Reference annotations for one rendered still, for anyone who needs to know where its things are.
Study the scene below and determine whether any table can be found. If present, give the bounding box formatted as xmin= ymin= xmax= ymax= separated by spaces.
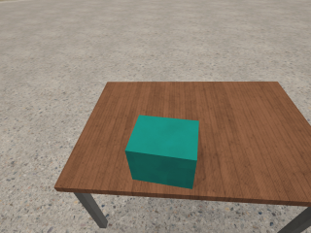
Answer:
xmin=54 ymin=82 xmax=311 ymax=233

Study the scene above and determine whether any carton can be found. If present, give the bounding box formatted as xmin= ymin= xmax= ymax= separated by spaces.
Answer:
xmin=125 ymin=115 xmax=199 ymax=189

